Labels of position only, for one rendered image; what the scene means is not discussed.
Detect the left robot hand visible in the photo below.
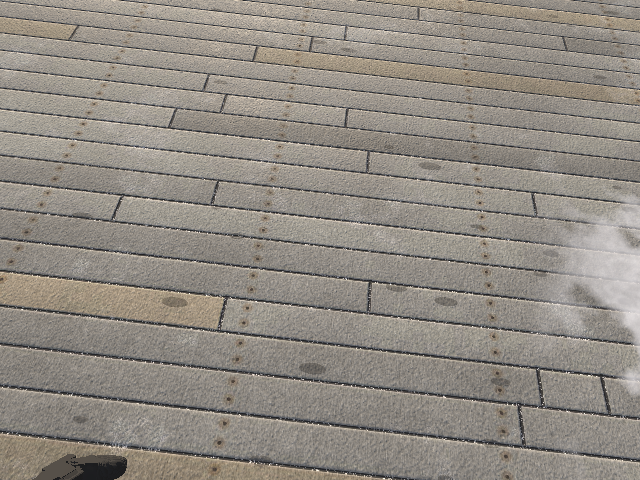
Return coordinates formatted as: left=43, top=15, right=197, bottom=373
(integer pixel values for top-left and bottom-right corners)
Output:
left=32, top=454, right=127, bottom=480

